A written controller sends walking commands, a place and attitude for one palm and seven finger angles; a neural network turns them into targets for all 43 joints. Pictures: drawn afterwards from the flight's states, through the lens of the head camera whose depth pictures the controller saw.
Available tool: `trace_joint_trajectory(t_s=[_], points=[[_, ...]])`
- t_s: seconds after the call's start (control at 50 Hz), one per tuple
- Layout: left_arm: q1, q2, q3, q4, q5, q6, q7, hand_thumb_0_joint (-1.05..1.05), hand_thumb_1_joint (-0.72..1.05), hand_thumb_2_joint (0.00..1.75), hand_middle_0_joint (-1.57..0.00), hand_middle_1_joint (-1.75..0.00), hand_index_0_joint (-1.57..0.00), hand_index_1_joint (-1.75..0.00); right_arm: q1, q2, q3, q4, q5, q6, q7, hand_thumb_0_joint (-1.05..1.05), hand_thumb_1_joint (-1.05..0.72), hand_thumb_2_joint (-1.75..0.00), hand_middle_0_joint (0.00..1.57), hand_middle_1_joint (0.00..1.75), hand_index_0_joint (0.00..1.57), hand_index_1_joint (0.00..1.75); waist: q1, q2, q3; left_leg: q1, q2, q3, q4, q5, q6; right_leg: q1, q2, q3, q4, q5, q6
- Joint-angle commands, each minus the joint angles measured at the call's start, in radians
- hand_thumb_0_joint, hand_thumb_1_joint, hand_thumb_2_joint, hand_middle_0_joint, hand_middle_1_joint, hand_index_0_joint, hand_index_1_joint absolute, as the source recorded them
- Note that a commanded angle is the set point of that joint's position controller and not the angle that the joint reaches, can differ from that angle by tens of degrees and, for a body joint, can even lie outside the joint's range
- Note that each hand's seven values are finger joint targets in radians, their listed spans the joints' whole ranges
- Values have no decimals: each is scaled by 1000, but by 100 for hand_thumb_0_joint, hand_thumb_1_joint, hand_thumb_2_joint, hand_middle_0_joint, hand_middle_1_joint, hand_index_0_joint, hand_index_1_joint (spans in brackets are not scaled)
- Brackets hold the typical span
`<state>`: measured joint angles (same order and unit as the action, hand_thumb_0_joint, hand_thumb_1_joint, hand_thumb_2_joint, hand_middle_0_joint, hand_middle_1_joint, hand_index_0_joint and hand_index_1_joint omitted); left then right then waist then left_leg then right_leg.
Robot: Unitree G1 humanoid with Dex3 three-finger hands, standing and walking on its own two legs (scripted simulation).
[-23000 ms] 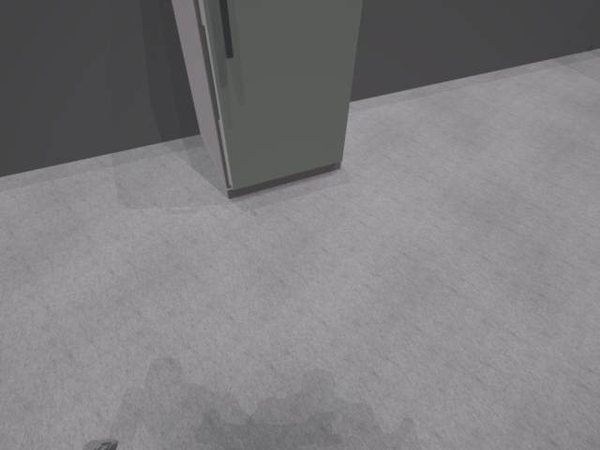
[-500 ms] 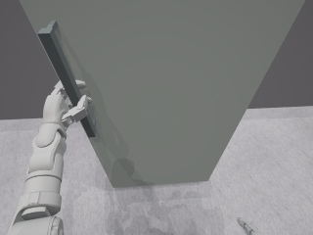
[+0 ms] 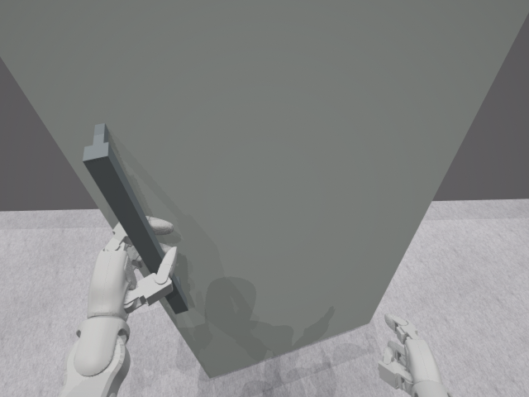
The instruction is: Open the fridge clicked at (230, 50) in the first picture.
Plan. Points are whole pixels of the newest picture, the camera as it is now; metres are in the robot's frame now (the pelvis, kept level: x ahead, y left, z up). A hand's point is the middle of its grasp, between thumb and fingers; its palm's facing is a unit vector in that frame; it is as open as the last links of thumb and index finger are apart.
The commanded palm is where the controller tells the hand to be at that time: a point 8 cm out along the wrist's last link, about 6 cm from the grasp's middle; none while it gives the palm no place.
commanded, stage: walk backward, drawing the door open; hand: left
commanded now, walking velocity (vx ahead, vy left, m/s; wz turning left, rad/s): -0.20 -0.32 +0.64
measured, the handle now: (150, 239) +0.30 +0.17 +0.12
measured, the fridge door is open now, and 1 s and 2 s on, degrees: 17 56 83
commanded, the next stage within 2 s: stop walking and hold the door back in 1.56 s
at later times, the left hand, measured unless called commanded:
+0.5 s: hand out of the picture +0.11 +0.04 +0.10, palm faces +0.20 -0.97 -0.14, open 6.6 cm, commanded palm +0.06 +0.08 +0.11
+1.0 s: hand out of the picture +0.01 -0.11 +0.10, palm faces +0.51 -0.85 -0.13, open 6.7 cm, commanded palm -0.04 -0.09 +0.11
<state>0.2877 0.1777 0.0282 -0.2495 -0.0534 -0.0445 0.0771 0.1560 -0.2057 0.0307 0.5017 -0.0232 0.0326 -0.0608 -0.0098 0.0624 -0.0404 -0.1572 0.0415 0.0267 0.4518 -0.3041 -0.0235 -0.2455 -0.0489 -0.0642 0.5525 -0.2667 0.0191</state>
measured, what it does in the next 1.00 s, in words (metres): steps to the right, turning left: left foot, then right foot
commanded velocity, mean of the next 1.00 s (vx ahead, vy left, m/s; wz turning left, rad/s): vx -0.16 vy -0.39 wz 0.75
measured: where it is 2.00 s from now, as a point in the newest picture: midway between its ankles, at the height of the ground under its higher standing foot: outside the picture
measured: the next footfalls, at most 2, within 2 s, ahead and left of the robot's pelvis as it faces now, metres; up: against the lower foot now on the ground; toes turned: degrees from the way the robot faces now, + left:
left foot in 0.46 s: -0.09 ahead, +0.01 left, +0.00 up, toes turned +17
right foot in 0.74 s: -0.09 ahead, -0.34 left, +0.00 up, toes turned +26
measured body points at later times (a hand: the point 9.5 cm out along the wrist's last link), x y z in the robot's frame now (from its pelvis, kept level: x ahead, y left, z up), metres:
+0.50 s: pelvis -0.13 -0.12 -0.03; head -0.12 -0.11 +0.42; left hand +0.09 +0.09 +0.11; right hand +0.05 -0.33 -0.12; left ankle -0.12 +0.00 -0.74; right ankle -0.06 -0.15 -0.72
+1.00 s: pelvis -0.14 -0.33 -0.03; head -0.11 -0.31 +0.42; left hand -0.03 -0.07 +0.11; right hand +0.15 -0.40 -0.10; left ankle -0.21 -0.23 -0.75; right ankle -0.12 -0.37 -0.72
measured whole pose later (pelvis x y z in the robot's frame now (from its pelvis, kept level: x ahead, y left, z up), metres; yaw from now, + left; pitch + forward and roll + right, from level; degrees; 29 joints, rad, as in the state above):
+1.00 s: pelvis -0.14 -0.33 -0.03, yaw +39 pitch +0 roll +1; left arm 0.24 0.14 -0.15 -0.37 0.02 -0.12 0.01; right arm 0.16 -0.19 -0.03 0.60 -0.05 -0.17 -0.11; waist -0.02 -0.01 0.07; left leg -0.33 0.04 0.11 0.66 -0.32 0.02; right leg -0.41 -0.01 -0.17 0.92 -0.43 -0.02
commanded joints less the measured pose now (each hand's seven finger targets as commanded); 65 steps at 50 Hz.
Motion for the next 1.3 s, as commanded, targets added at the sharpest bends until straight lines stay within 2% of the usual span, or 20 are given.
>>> trace_joint_trajectory(t_s=[0.0,0.14,0.26,0.38,0.4,0.44,0.46,0.56,0.66,0.74,0.78,0.82,0.9,0.92,0.94,0.98,1.08,1.16,1.24,1.28], points=[[-89,91,30,-267,37,-53,12,0,90,90,-45,-140,-45,-140,-30,-108,-47,-134,-9,-36,0,0,-90,-90,20,30,20,30,-40,82,-154,218,86,-110,23,1111,47,-73,71,-39,-10,273,14],[-62,113,63,-300,36,-58,4,0,90,90,-45,-140,-45,-140,-30,-83,-59,-120,-6,-44,-5,0,-90,-90,20,30,20,30,-44,14,-217,92,56,-109,36,809,43,58,49,-36,-67,471,11],[-78,120,76,-261,21,-51,8,0,90,90,-45,-140,-45,-140,-85,-41,-51,-82,15,-92,-48,0,-90,-90,20,30,20,30,9,-266,-147,-270,-61,15,458,-113,18,45,-196,37,-232,212,-129],[-161,58,-19,-286,37,-47,5,0,90,90,-45,-140,-45,-140,-50,-62,-35,-44,-8,-133,-70,0,-90,-90,20,30,20,30,-25,-118,-45,-151,47,15,273,-74,15,-97,-178,-108,-139,118,-151],[-183,43,-50,-328,28,-51,3,0,90,90,-45,-140,-45,-140,6,-71,-37,-38,-11,-144,-72,0,-90,-90,20,30,20,30,-60,-20,-56,-31,54,-22,60,43,21,-182,-116,-120,25,58,-114],[-217,59,-82,-380,56,-86,1,0,90,90,-45,-140,-45,-140,2,-128,-61,-71,-33,-166,-50,0,-90,-90,20,30,20,30,-42,258,-47,-28,468,-804,-376,-23,208,-377,48,92,610,-193,44],[-224,94,-55,-385,96,-103,-1,0,90,90,-45,-140,-45,-140,-50,-100,-62,-59,-47,-159,-44,0,-90,-90,20,30,20,30,-35,177,-4,-158,464,-843,-379,-157,193,-366,24,196,711,-134,31],[-179,-10,-122,-332,94,-93,-12,0,90,90,-45,-140,-45,-140,-66,-103,-86,11,-15,-167,-15,0,-90,-90,20,30,20,30,5,65,-38,-194,225,-393,-264,-159,106,-168,68,114,435,-66,32],[-206,-14,-145,-355,81,-116,-15,0,90,90,-45,-140,-45,-140,-61,-84,-96,16,5,-202,-5,0,-90,-90,20,30,20,30,-29,214,-154,-140,62,-266,-216,-126,31,126,160,-40,-143,-118,24],[-199,65,-77,-392,58,-127,-16,0,90,90,-45,-140,-45,-140,-58,-8,-82,29,19,-185,-2,0,-90,-90,20,30,20,30,-47,-97,-157,-118,-85,-11,189,-1,-27,-27,-43,-24,-218,27,-80],[-217,79,-51,-354,69,-102,-32,0,90,90,-45,-140,-45,-140,-101,-38,-109,26,24,-220,-38,0,-90,-90,20,30,20,30,6,-378,-115,-221,-74,33,665,-164,-11,-119,-204,91,-280,133,-195],[-249,20,-107,-340,89,-114,-61,0,90,90,-45,-140,-45,-140,-110,-4,-68,-3,-3,-239,-60,0,-90,-90,20,30,20,30,17,-282,23,-421,-8,23,729,-241,4,7,-234,48,-161,461,-251],[-218,-23,-140,-337,71,-146,-68,0,90,90,-45,-140,-45,-140,-11,-9,-52,-13,-17,-248,-70,0,-90,-90,20,30,20,30,-45,-150,-49,-159,12,88,173,-44,18,21,-137,-75,126,613,-173],[-245,-31,-172,-364,66,-154,-69,0,90,90,-45,-140,-45,-140,44,-24,-58,-10,-16,-256,-68,0,-90,-90,20,30,20,30,-89,-99,-98,85,57,27,-27,179,40,-143,-84,-99,327,514,-97],[-264,-42,-177,-380,66,-175,-69,0,90,90,-45,-140,-45,-140,38,-91,-89,-29,-32,-257,-57,0,-90,-90,20,30,20,30,-84,128,-109,348,368,-449,-139,682,173,-494,49,-66,600,-18,36],[-214,-1,-136,-337,117,-210,-61,0,90,90,-45,-140,-45,-140,-38,-140,-107,-42,-45,-231,-26,0,-90,-90,20,30,20,30,-64,33,-107,263,594,-826,-141,684,327,-571,10,190,854,-293,45],[-237,-16,-102,-412,77,-149,-46,0,90,90,-45,-140,-45,-140,-102,-120,-97,-29,-4,-223,5,0,-90,-90,20,30,20,30,17,113,-40,-364,230,-152,-153,-89,93,29,10,87,358,-29,20],[-286,28,-63,-424,88,-122,-24,0,90,90,-45,-140,-45,-140,-91,-65,-95,-47,39,-209,-1,0,-90,-90,20,30,20,30,12,111,-142,-339,50,1,80,-284,24,184,76,-83,-85,-93,19],[-312,163,44,-427,90,-110,-21,0,90,90,-45,-140,-45,-140,-103,-25,-106,-31,22,-222,-35,0,-90,-90,20,30,20,30,17,-430,-104,-351,-39,10,1010,-340,1,-133,-329,347,-285,-61,-247],[-320,112,16,-412,77,-132,-34,0,90,90,-45,-140,-45,-140,-132,-11,-76,-39,8,-212,-29,0,-90,-90,20,30,20,30,7,-272,-39,-314,23,28,816,-291,1,-77,-252,87,-157,153,-218]])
